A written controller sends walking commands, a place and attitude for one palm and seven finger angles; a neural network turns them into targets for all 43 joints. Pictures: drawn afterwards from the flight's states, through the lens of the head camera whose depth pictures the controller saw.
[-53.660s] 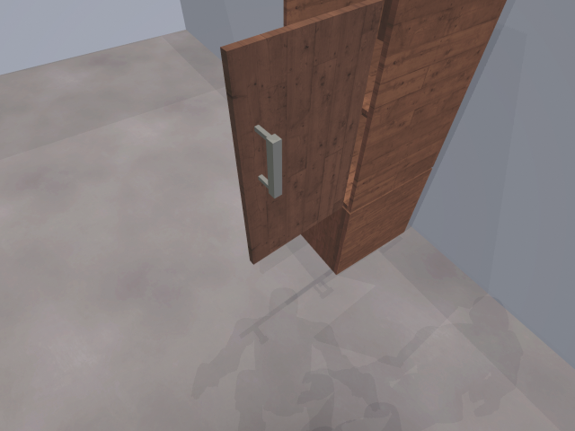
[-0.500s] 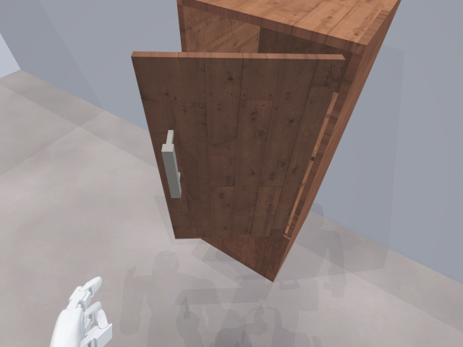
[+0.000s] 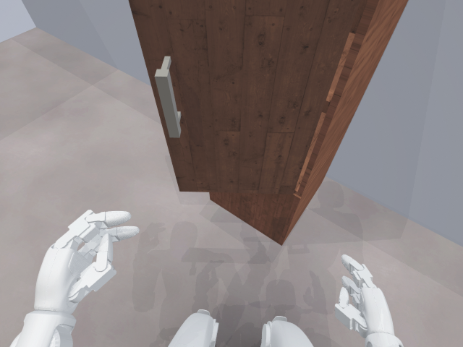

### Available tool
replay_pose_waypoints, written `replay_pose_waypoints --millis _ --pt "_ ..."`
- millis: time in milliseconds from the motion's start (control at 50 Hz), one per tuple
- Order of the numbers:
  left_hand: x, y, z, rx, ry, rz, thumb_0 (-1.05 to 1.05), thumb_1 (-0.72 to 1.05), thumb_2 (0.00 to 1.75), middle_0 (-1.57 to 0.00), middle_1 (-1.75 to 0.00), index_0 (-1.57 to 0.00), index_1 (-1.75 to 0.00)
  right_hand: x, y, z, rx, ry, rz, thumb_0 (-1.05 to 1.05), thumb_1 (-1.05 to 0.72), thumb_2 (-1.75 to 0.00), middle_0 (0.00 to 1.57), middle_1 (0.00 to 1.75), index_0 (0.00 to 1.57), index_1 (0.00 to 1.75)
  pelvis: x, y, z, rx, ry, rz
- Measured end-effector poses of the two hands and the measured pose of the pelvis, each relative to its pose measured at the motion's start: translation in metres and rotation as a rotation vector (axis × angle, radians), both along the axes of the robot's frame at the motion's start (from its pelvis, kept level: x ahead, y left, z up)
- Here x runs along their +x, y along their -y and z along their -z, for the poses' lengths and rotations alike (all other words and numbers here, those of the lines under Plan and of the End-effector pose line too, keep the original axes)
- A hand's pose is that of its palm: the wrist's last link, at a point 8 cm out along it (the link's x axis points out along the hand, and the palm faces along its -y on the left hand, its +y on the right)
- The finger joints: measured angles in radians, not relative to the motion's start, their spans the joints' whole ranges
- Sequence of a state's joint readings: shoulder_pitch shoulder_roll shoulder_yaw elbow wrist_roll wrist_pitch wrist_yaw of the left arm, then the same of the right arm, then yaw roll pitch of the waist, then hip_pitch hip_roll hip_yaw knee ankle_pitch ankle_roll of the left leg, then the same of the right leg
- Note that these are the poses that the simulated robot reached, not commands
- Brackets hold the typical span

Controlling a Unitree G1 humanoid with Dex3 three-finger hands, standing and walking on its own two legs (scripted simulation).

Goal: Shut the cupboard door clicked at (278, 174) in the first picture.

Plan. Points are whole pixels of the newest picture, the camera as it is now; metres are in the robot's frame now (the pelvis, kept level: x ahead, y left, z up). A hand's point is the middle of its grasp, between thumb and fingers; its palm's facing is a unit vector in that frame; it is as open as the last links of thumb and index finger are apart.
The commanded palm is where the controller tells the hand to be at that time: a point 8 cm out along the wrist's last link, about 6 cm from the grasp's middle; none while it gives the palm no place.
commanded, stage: raise the hand and make a fist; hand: left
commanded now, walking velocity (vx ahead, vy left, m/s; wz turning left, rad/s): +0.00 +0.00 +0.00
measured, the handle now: (171, 99) +0.52 +0.18 +0.12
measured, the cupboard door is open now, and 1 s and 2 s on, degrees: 34 34 34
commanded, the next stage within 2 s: bring the fist close to the handle in 1.30 s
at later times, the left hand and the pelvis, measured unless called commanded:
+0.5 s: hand (93, 238) +0.24 +0.23 +0.10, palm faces +0.09 -1.00 -0.04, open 3.2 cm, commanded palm +0.21 +0.27 +0.10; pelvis +0.02 +0.04 +0.03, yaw -1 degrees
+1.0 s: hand (89, 206) +0.27 +0.23 +0.13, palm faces +0.08 -1.00 -0.04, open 3.1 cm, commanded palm +0.24 +0.28 +0.13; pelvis +0.04 +0.04 +0.05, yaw -1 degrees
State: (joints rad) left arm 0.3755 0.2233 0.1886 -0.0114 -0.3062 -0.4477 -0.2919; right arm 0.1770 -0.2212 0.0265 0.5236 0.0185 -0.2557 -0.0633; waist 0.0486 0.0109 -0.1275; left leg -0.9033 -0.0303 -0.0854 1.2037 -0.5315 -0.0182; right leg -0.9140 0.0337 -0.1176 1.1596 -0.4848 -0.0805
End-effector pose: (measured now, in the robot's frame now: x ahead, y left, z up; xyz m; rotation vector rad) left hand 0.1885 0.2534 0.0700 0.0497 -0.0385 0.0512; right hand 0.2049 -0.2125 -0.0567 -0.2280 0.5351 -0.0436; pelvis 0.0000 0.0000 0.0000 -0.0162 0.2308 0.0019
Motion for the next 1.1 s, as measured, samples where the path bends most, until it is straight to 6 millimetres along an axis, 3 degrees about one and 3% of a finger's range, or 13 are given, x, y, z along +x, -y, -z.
replay_pose_waypoints --millis 140,260,380,560,680,840,960,1100 --pt "0.014 -0.009 -0.007 -0.017 -0.103 -0.029 0.02 0.9 0.9 -0.72 -0.86 -0.73 -0.87 -0.048 0.002 -0.002 0.022 -0.092 0.097 0.01 -0.9 -0.9 0.2 0.3 0.21 0.3 0.003 -0.008 -0.016 0.005 0.018 0.019" --pt "0.013 -0.014 -0.018 -0.001 -0.056 -0.046 0.02 0.9 0.9 -0.83 -0.98 -0.84 -0.99 -0.064 0.009 -0.006 -0.03 -0.136 0.112 0.01 -0.9 -0.9 0.2 0.3 0.2 0.3 0.009 -0.02 -0.021 0.002 0.022 0.021" --pt "0.02 -0.016 -0.018 -0.01 -0.058 -0.024 0.02 0.9 0.9 -0.94 -1.1 -0.95 -1.11 -0.051 0.004 -0.013 -0.06 -0.124 0.103 0.02 -0.9 -0.9 0.2 0.3 0.2 0.3 0.014 -0.031 -0.024 -0.005 0.026 0.021" --pt "0.032 -0.027 -0.036 -0.013 -0.029 -0.039 0.02 0.9 0.9 -1.1 -1.28 -1.11 -1.29 -0.012 -0.027 -0.033 -0.03 -0.045 0.042 0.01 -0.9 -0.9 0.2 0.3 0.2 0.3 0.025 -0.041 -0.032 -0.018 0.042 0.014" --pt "0.04 -0.029 -0.043 -0.016 -0.04 -0.034 0.02 0.9 0.9 -1.21 -1.4 -1.22 -1.41 0.003 -0.042 -0.041 -0.008 -0.026 0.008 0.01 -0.9 -0.9 0.2 0.3 0.2 0.3 0.031 -0.045 -0.037 -0.022 0.054 0.01" --pt "0.052 -0.032 -0.054 -0.012 -0.034 -0.033 0.02 0.9 0.9 -1.28 -1.47 -1.29 -1.48 0.001 -0.043 -0.041 -0.004 -0.056 0.012 0.01 -0.9 -0.9 0.2 0.3 0.21 0.3 0.036 -0.045 -0.042 -0.023 0.069 0.008" --pt "0.059 -0.031 -0.063 -0.008 -0.025 -0.028 0.02 0.9 0.9 -1.29 -1.49 -1.3 -1.5 -0.009 -0.033 -0.04 -0.008 -0.088 0.04 0.01 -0.9 -0.9 0.2 0.3 0.2 0.3 0.038 -0.043 -0.047 -0.019 0.081 0.011" --pt "0.059 -0.024 -0.06 -0.014 -0.047 -0.026 0.02 0.9 0.9 -1.29 -1.49 -1.3 -1.5 -0.018 -0.021 -0.039 -0.012 -0.105 0.067 0.01 -0.9 -0.9 0.2 0.3 0.2 0.3 0.037 -0.039 -0.049 -0.01 0.089 0.017"
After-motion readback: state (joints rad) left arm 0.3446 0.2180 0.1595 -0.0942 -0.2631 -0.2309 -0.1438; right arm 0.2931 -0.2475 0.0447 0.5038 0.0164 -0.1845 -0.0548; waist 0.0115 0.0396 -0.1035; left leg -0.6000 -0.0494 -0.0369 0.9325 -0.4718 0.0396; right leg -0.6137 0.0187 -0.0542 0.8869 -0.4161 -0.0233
